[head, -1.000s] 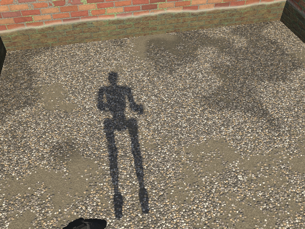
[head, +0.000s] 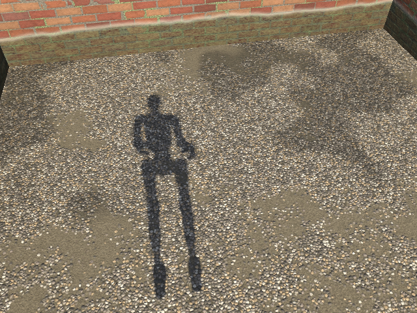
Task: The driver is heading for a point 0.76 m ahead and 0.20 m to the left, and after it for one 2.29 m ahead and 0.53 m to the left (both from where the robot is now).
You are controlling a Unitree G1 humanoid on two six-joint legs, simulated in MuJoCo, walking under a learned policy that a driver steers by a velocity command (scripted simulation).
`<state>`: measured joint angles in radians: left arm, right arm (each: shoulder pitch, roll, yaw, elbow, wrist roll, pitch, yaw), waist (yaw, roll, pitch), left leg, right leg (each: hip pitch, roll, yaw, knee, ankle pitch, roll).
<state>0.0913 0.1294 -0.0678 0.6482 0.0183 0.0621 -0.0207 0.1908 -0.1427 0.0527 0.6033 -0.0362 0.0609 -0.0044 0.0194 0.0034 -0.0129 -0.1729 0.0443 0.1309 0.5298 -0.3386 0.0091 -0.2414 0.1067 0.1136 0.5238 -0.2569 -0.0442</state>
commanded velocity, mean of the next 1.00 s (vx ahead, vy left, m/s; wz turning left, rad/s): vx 0.36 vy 0.00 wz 0.00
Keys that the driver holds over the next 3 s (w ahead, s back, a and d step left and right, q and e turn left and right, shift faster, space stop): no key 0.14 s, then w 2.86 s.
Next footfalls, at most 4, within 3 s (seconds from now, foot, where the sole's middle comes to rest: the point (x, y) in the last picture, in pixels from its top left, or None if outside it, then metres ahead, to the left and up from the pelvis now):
none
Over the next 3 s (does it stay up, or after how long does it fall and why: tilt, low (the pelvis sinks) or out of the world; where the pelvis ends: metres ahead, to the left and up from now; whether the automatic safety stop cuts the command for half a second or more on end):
stays up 0.00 0.00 -0.01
